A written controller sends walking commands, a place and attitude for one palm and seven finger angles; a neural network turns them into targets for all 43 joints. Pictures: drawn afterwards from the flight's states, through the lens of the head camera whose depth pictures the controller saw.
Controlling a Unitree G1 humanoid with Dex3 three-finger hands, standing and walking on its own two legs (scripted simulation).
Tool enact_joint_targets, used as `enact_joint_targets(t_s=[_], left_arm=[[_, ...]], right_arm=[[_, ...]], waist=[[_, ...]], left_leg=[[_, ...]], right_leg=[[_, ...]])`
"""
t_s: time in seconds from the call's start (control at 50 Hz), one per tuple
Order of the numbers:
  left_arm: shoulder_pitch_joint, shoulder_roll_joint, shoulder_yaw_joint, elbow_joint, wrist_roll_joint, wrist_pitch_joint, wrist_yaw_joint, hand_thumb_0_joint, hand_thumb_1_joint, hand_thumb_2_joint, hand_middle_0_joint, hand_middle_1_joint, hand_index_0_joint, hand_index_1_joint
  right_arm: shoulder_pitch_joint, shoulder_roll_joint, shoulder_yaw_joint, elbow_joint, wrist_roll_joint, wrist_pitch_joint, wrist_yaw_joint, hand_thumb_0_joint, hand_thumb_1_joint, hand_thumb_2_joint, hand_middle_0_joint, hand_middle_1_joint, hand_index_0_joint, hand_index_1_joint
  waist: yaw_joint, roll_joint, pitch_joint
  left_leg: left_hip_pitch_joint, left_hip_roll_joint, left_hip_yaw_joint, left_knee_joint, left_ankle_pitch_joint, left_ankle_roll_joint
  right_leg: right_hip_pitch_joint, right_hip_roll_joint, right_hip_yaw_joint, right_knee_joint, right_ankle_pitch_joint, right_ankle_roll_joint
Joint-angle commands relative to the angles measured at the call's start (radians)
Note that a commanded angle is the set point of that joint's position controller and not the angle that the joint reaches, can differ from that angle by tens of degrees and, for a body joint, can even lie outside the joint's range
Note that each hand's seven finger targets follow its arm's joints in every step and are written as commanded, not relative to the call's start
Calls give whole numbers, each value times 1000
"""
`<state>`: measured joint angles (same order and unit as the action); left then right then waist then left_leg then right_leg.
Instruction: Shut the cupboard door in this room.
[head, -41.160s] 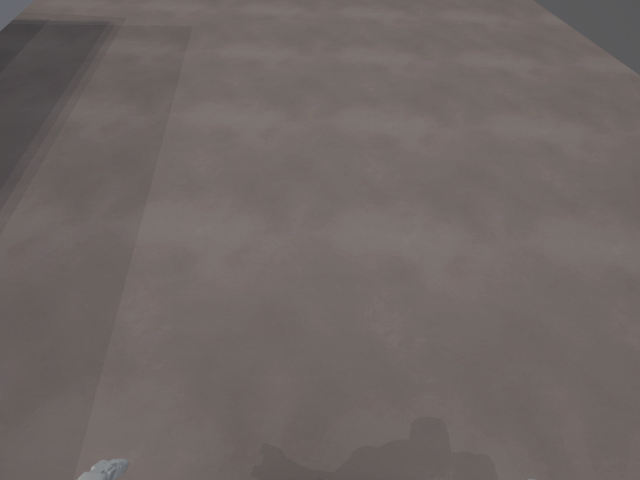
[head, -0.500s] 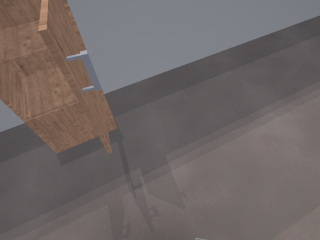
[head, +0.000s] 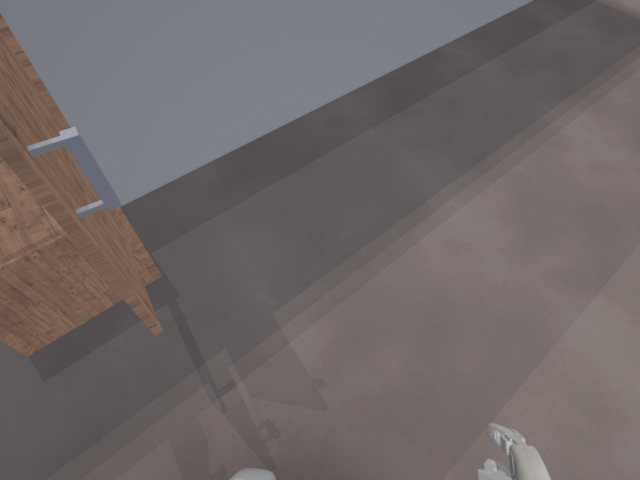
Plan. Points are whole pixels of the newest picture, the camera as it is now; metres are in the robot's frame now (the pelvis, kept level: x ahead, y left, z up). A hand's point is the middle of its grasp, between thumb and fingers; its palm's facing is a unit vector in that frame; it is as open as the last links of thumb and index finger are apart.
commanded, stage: walk around to get in front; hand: left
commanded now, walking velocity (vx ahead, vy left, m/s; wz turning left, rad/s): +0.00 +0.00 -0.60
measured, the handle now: (78, 177) +0.45 +0.40 +0.07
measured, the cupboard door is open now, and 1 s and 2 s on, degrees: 82 82 82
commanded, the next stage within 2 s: none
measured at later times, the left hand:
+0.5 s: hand (245, 418) +0.21 +0.14 -0.16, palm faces -0.34 -0.90 -0.27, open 7.4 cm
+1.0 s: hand (294, 326) +0.36 +0.09 -0.17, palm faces -0.55 -0.82 -0.19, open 7.4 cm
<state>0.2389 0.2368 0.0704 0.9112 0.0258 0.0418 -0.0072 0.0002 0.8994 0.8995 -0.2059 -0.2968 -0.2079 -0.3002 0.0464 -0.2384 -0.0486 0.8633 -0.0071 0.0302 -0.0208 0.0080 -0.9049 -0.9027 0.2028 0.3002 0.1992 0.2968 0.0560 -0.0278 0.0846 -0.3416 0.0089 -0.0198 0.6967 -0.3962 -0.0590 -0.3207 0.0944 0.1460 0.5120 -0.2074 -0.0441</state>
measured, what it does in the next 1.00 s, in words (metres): walks ahead, turning right: left foot, then right foot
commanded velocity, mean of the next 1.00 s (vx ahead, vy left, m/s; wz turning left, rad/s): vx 0.24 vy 0.00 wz -0.54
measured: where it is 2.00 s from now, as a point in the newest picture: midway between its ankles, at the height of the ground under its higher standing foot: (457, 370)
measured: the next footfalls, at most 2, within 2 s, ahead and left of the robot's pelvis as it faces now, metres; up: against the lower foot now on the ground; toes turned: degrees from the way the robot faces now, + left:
left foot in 0.04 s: +0.04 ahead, +0.14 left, +0.00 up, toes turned -3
right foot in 0.44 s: +0.02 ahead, -0.14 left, +0.00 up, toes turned -24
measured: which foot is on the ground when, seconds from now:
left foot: up 0.00-0.02, down 0.04-0.42, up 0.44-0.80, down 0.82-1.00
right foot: down 0.00-0.04, up 0.06-0.42, down 0.44-0.82, up 0.84-1.00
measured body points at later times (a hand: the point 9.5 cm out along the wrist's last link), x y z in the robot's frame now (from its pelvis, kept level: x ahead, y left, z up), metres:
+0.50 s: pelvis +0.02 -0.02 -0.02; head +0.06 -0.05 +0.43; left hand +0.23 +0.19 -0.14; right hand -0.06 -0.28 -0.17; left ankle +0.01 +0.14 -0.69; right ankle -0.02 -0.12 -0.74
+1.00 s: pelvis +0.20 -0.06 +0.01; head +0.24 -0.06 +0.45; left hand +0.39 +0.13 -0.15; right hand +0.11 -0.28 -0.13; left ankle +0.24 +0.04 -0.74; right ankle +0.08 -0.14 -0.63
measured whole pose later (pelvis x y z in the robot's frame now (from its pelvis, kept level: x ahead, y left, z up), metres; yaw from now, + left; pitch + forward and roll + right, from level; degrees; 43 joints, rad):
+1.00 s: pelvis +0.20 -0.06 +0.01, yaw -37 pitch +1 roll -2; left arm 0.24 0.25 0.09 0.98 0.03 0.02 -0.05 0.01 0.91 0.90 -0.20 -0.30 -0.20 -0.30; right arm 0.28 -0.17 -0.03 0.92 -0.03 -0.08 -0.01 0.00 -0.90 -0.90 0.21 0.30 0.20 0.30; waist 0.01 -0.03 0.04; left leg -0.18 0.10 0.21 0.47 -0.30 0.00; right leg -0.52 -0.04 -0.04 1.23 -0.29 0.00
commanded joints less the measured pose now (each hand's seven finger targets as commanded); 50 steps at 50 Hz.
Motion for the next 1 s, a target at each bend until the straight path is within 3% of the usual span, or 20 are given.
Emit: enact_joint_targets(t_s=[0.0,0.02,0.04,0.14,0.28,0.34,0.38,0.4,0.42,0.44,0.48,0.54,0.7,0.76,0.78,0.8,0.82,0.88,0.92,0.98], left_arm=[[-41,149,37,-104,-21,-10,6,0,900,900,-200,-300,-200,-300],[-28,112,26,-115,-20,-12,-8,0,900,900,-200,-300,-200,-300],[-14,136,38,-123,-8,-13,-13,0,900,900,-200,-300,-200,-300],[-53,112,43,-93,-5,4,-36,0,900,900,-200,-300,-200,-300],[-163,67,20,-125,-10,1,-39,0,900,900,-200,-300,-200,-300],[-164,70,15,-124,-8,-11,-46,0,900,900,-200,-300,-200,-300],[-13,119,27,-69,-6,-30,-41,0,900,900,-200,-300,-200,-300],[107,255,54,-33,2,-44,-26,0,900,900,-200,-300,-200,-300],[185,321,67,-13,-19,-32,-8,0,900,900,-200,-300,-200,-300],[173,306,71,-26,-22,-30,8,0,900,900,-200,-300,-200,-300],[41,246,52,-55,-13,-38,7,0,900,900,-200,-300,-200,-300],[-39,207,40,-72,-3,-59,2,0,900,900,-200,-300,-200,-300],[3,213,45,-36,-2,-84,-6,0,900,900,-200,-300,-200,-300],[-65,187,45,-42,-8,-82,-7,0,900,900,-200,-300,-200,-300],[-50,127,34,-52,-13,-80,-12,0,900,900,-200,-300,-200,-300],[-4,53,18,-64,-24,-80,-24,0,900,900,-200,-300,-200,-300],[-23,77,16,-65,-15,-75,-19,0,900,900,-200,-300,-200,-300],[-85,67,26,-44,2,-74,-45,0,900,900,-200,-300,-200,-300],[-45,31,21,-22,6,-60,-49,0,900,900,-200,-300,-200,-300],[-61,2,15,-27,7,-44,-47,0,900,900,-200,-300,-200,-300]], right_arm=[[173,-178,-37,-41,0,-47,-18,0,-900,-900,200,300,200,300],[162,-250,-54,-65,-6,-38,-12,0,-900,-900,200,300,200,300],[134,-252,-51,-86,-10,-33,-6,0,-900,-900,200,300,200,300],[101,-148,-33,-76,-20,-43,-12,0,-900,-900,200,300,200,300],[223,-184,-59,-15,-20,-39,-1,0,-900,-900,200,300,200,300],[240,-197,-62,0,-26,-37,7,0,-900,-900,200,300,200,300],[221,-185,-56,-1,-16,-40,14,0,-900,-900,200,300,200,300],[211,-107,-30,-38,-3,-38,24,0,-900,-900,200,300,200,300],[70,-84,-16,-107,-7,-28,21,0,-900,-900,200,300,200,300],[24,-113,-20,-118,-5,-22,15,0,-900,-900,200,300,200,300],[28,-121,-30,-91,-18,-31,26,0,-900,-900,200,300,200,300],[120,-96,-31,-44,-24,-34,38,0,-900,-900,200,300,200,300],[57,-76,-26,-95,-13,-70,48,0,-900,-900,200,300,200,300],[251,-110,-37,-35,-12,-92,29,0,-900,-900,200,300,200,300],[382,-192,-55,1,-20,-101,14,0,-900,-900,200,300,200,300],[496,-295,-78,22,-38,-104,11,0,-900,-900,200,300,200,300],[476,-283,-69,26,-30,-89,7,0,-900,-900,200,300,200,300],[320,-125,-28,14,-27,-106,8,0,-900,-900,200,300,200,300],[323,-76,-19,40,-22,-121,2,0,-900,-900,200,300,200,300],[374,-55,-19,75,-17,-129,0,0,-900,-900,200,300,200,300]], waist=[[-92,109,-189],[-79,327,-147],[-67,273,-127],[-37,180,-61],[-95,232,-85],[-94,240,-117],[-7,118,-176],[53,-226,-227],[106,-300,-185],[101,-212,-146],[35,-126,-39],[-32,-107,-61],[-28,-120,-32],[-130,-47,-102],[-182,125,-184],[-203,412,-261],[-194,406,-231],[-110,153,-13],[-76,153,-27],[-70,138,-38]], left_leg=[[397,205,-206,-400,72,80],[357,432,-403,-463,145,171],[235,492,-397,-462,119,237],[192,287,-55,-382,391,178],[266,329,72,-289,621,182],[244,343,87,-246,447,148],[82,291,173,-9,313,69],[-234,184,260,277,-37,1],[-416,110,153,460,-303,-16],[-431,140,41,508,-239,-5],[-411,158,27,499,-96,-8],[-261,134,78,356,16,-27],[-113,71,90,19,89,-18],[235,49,111,-197,170,-12],[448,168,-33,-282,61,24],[600,473,-395,-396,-50,117],[499,540,-524,-487,-227,160],[248,410,-225,-522,-77,134],[240,344,-26,-483,204,93],[288,323,93,-461,442,104]], right_leg=[[-222,-83,168,113,-12,9],[-324,-4,-17,342,-369,61],[-301,-53,-73,525,-393,81],[-289,-113,-136,685,-219,113],[-168,-137,-234,355,-231,114],[-43,-108,-283,170,-234,86],[269,-105,-277,-71,-81,44],[542,-368,70,-175,-99,-58],[508,-530,339,-213,95,-148],[403,-511,364,-236,-63,-185],[250,-434,284,-264,-306,-166],[162,-333,108,-247,-155,-121],[119,-305,126,-224,-41,-128],[-4,-223,72,-45,5,-71],[-122,-130,9,197,-16,-30],[-340,-21,-148,531,-382,30],[-392,-77,-75,706,-377,25],[-391,-185,-117,783,-137,31],[-344,-193,-146,757,-63,46],[-396,-196,-171,724,-14,63]])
